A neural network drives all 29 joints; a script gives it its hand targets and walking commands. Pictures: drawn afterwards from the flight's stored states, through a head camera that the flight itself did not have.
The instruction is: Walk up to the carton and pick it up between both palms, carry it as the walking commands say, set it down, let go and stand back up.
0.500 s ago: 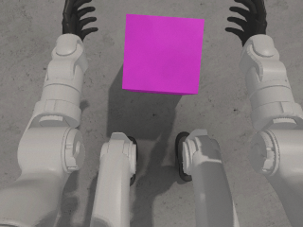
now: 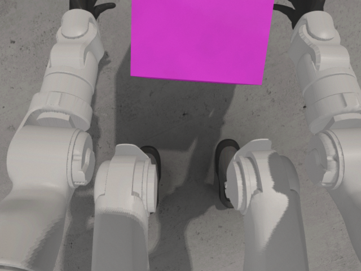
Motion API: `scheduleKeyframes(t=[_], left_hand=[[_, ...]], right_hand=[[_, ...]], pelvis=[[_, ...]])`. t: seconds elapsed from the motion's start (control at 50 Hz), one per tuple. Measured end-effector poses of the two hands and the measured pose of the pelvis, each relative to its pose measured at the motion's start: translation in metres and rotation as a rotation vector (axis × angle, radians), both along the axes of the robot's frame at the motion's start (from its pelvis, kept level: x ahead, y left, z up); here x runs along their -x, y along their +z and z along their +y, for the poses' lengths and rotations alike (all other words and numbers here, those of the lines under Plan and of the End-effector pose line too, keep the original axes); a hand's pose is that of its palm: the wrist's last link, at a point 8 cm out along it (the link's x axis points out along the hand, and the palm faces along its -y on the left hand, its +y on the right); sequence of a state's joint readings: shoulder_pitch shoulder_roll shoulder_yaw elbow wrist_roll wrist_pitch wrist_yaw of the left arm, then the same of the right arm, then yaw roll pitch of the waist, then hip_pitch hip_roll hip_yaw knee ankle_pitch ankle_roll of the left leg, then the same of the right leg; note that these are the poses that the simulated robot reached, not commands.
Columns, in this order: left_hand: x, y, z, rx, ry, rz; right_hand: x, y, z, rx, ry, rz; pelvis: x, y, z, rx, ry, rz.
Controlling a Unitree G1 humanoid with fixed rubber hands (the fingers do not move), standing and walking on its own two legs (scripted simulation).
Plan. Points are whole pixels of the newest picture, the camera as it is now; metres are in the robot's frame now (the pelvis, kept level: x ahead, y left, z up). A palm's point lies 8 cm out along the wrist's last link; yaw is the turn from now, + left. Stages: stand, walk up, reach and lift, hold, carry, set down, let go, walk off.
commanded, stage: reach and lift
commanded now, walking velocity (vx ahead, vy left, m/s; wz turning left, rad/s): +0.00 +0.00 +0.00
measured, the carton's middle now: (195, 30) +0.52 -0.03 -0.26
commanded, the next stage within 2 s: none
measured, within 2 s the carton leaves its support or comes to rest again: leaves its support in 1.52 s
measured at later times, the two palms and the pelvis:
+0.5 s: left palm (89, 11) +0.54 +0.16 -0.19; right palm (300, 13) +0.53 -0.20 -0.19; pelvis +0.00 +0.00 -0.01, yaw +0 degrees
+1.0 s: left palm (110, 10) +0.54 +0.13 -0.19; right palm (288, 10) +0.53 -0.18 -0.19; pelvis +0.00 +0.00 -0.01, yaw +0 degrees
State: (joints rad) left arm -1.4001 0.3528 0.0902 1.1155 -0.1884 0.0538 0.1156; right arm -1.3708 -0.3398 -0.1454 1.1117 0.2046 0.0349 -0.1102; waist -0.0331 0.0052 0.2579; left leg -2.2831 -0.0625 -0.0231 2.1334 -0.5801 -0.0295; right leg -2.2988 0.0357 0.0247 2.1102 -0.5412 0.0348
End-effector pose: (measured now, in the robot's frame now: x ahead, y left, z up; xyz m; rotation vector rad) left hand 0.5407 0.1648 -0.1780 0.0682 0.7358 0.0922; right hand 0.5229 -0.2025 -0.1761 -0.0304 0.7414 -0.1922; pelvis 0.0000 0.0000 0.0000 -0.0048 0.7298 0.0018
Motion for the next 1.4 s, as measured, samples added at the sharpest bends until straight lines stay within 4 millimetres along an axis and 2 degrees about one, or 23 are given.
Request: scheduleKeyframes(t=[0.08,0.14,0.38,0.56,0.68,0.86,1.1,1.4], left_hand=[[0.001,-0.015,-0.001,0.001,0.000,-0.003],[0.001,-0.019,0.000,-0.002,0.001,-0.008],[-0.003,-0.008,0.000,0.001,0.006,-0.018],[-0.001,-0.010,-0.007,0.011,-0.003,-0.013],[-0.002,-0.011,-0.017,0.018,-0.020,-0.014],[-0.004,-0.013,-0.040,0.039,-0.052,-0.020],[-0.003,-0.012,-0.039,0.024,-0.037,-0.017],[0.000,-0.010,-0.036,0.058,-0.025,0.009]], right_hand=[[0.001,-0.016,0.001,-0.001,-0.001,0.000],[0.000,-0.020,0.002,-0.005,-0.003,-0.006],[-0.003,-0.010,-0.001,-0.003,-0.003,-0.016],[-0.004,-0.012,0.009,-0.013,0.012,-0.008],[-0.006,-0.013,0.021,-0.023,0.024,-0.012],[-0.007,-0.013,0.022,-0.011,0.018,-0.014],[-0.010,-0.012,0.026,-0.001,0.010,-0.005],[-0.011,-0.011,0.032,-0.042,0.029,0.015]], pelvis=[[0.001,-0.010,0.000,0.001,0.002,-0.036],[0.000,-0.014,-0.001,0.002,0.001,-0.056],[0.002,-0.017,-0.001,-0.003,0.003,-0.053],[0.005,-0.014,-0.002,-0.003,0.003,-0.055],[0.005,-0.013,-0.001,-0.001,0.003,-0.058],[0.004,-0.012,0.000,0.004,-0.001,-0.058],[0.004,-0.011,-0.003,-0.002,-0.004,-0.067],[0.000,-0.026,-0.003,-0.003,0.000,-0.107]])
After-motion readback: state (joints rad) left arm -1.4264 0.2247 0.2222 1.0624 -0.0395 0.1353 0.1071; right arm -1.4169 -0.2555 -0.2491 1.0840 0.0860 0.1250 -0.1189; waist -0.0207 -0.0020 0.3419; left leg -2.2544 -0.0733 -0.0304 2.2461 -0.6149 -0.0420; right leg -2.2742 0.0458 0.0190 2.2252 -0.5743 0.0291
